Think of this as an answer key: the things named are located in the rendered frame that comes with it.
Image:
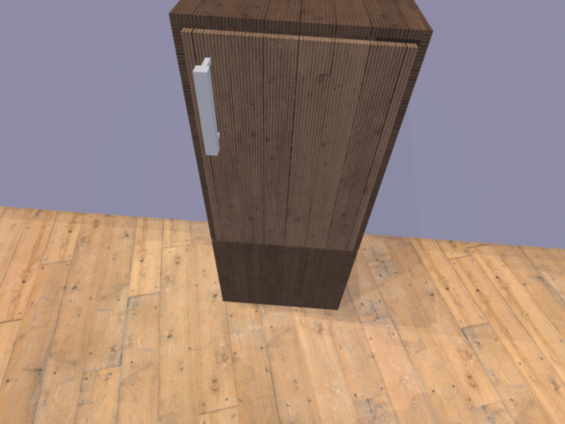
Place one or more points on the cupboard door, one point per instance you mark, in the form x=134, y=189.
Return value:
x=304, y=123

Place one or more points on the handle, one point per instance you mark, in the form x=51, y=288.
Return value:
x=205, y=99

